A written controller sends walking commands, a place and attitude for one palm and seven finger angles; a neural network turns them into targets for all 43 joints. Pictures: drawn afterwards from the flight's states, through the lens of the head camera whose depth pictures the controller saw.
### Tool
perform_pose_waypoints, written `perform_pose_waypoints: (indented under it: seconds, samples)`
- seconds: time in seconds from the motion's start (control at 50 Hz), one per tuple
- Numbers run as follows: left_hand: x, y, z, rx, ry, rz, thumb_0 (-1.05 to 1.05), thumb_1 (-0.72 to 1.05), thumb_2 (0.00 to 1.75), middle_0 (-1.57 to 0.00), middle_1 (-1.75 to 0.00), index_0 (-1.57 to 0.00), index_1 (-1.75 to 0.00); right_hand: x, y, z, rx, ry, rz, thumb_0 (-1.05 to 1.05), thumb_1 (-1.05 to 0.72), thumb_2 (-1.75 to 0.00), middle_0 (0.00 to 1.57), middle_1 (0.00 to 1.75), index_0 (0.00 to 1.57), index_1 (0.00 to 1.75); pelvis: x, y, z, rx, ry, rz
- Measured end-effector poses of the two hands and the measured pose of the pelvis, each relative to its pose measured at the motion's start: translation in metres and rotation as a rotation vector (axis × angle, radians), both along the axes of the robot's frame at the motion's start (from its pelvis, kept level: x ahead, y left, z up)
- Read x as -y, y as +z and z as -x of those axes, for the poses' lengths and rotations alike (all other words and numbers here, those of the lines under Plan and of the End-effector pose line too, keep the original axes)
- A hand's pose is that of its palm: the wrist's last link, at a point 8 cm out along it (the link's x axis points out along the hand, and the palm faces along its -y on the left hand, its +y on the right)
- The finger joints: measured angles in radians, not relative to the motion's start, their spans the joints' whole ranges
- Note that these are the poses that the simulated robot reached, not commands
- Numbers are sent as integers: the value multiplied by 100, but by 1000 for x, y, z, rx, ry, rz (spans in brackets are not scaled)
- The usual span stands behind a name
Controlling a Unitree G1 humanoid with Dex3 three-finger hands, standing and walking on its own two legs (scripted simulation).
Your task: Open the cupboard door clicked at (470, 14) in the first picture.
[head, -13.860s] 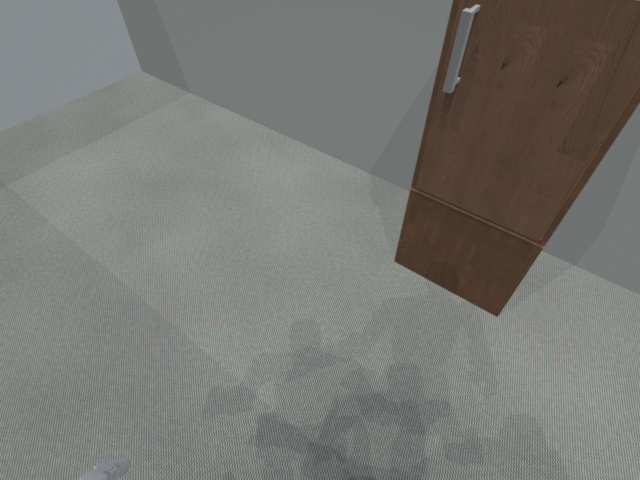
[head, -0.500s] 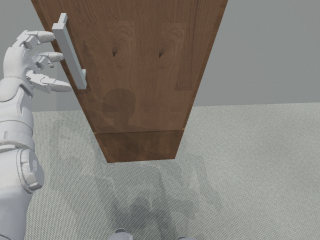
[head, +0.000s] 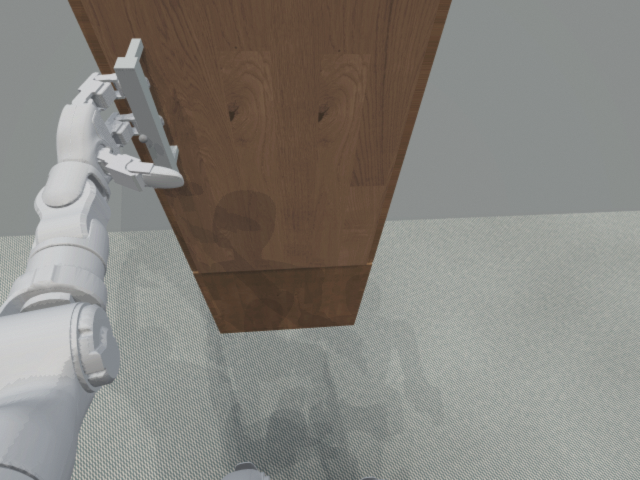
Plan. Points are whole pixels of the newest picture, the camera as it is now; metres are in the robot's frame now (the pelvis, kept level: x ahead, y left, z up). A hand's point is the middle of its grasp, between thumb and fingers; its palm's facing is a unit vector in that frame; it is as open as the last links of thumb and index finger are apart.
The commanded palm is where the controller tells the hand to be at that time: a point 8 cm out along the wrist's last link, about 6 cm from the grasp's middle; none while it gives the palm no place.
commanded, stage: slide the fingers in behind the handle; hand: left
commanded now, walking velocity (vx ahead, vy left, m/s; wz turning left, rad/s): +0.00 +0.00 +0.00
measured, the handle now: (154, 118) +0.54 +0.18 +0.14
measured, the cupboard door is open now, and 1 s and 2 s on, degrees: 0 0 0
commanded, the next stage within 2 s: close the thumb around the handle in 0.98 s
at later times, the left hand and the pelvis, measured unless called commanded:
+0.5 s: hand (170, 138) +0.50 +0.15 +0.15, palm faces +0.03 -1.00 +0.00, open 14.0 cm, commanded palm +0.47 +0.19 +0.14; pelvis +0.00 -0.01 +0.00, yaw +0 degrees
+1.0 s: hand (171, 138) +0.50 +0.15 +0.14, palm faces +0.04 -1.00 -0.01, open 14.1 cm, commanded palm +0.47 +0.19 +0.14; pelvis +0.00 -0.01 +0.00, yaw +2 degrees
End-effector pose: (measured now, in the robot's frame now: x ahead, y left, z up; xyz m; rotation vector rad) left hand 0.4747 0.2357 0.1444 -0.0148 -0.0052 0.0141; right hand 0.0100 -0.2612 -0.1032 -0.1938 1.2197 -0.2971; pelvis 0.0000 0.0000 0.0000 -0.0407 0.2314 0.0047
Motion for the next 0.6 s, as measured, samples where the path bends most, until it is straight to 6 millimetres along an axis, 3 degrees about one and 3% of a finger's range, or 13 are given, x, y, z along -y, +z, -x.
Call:
perform_pose_waypoints:
  seconds: [0.32, 0.6]
  samples:
    - [31, 1, 3, 12, -5, -11, -1, -50, 30, -30, -120, -30, -120, 5, -4, 9, -11, -3, -13, 1, -91, -90, 20, 30, 21, 30, 5, 0, 3, 11, 2, -7]
    - [33, 1, 2, 6, 22, -18, -1, -50, 30, -30, -120, -29, -120, 11, -5, 11, -25, 6, -18, 1, -91, -90, 20, 30, 20, 30, 11, 0, 4, 6, 11, -9]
